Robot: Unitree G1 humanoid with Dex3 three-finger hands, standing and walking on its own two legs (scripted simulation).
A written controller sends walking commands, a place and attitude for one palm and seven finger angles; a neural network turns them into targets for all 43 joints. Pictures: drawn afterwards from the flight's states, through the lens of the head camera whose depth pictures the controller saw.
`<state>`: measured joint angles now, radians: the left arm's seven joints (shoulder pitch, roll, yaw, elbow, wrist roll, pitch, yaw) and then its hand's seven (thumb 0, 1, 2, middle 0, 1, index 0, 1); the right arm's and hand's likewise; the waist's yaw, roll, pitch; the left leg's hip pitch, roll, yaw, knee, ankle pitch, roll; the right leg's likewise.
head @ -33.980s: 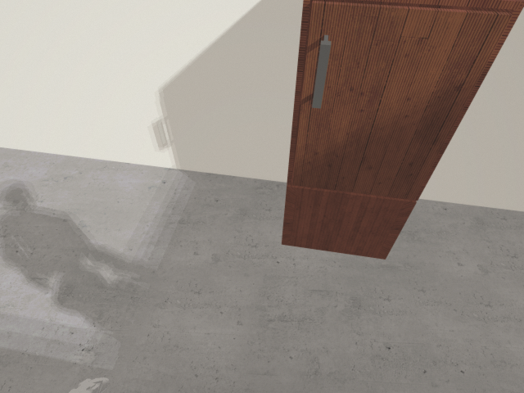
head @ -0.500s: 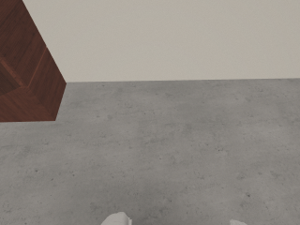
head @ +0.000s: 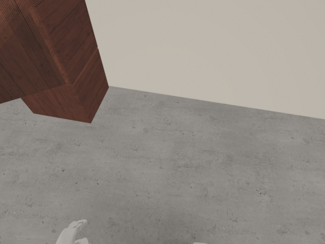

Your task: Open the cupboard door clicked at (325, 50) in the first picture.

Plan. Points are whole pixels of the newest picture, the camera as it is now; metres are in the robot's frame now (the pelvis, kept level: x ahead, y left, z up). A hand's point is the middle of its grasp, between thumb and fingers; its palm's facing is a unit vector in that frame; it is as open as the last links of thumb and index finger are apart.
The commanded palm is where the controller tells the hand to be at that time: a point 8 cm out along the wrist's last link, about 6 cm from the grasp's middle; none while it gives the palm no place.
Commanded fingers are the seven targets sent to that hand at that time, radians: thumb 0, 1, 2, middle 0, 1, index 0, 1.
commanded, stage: turn to face it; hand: left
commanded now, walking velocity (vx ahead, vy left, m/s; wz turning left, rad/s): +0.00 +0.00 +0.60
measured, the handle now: out of the picture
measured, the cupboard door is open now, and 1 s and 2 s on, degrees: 38 38 38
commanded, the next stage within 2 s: take the last steps up to it in 0.58 s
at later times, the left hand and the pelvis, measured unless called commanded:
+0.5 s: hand out of the picture -0.03 +0.19 -0.19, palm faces +0.35 -0.91 -0.24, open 7.3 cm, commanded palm none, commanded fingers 0.00 0.90 0.90 -0.20 -0.30 -0.20 -0.30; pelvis +0.03 +0.00 -0.02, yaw +18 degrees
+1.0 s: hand out of the picture +0.03 +0.19 -0.16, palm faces +0.50 -0.84 -0.22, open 7.3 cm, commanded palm none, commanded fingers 0.00 0.90 0.90 -0.20 -0.30 -0.20 -0.30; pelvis +0.07 +0.00 +0.00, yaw +27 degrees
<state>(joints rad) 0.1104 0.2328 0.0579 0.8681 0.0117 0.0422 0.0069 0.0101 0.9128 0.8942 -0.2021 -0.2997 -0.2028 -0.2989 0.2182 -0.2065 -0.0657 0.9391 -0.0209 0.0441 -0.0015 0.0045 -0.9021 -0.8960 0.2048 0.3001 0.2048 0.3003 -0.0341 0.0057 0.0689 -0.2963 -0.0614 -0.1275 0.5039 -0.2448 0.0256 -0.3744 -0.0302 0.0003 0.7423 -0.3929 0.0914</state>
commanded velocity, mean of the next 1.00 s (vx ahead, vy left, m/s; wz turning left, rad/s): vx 0.10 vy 0.05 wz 0.36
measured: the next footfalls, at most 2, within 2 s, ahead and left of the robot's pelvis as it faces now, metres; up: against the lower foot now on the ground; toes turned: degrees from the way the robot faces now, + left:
right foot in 0.06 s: +0.03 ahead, -0.13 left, +0.00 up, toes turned +1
left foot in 0.50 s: +0.04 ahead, +0.12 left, +0.00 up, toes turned +23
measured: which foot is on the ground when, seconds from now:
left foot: down 0.00-0.06, up 0.08-0.48, down 0.50-0.90, up 0.92-1.00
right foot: up 0.00-0.04, down 0.06-0.48, up 0.50-0.88, down 0.90-1.00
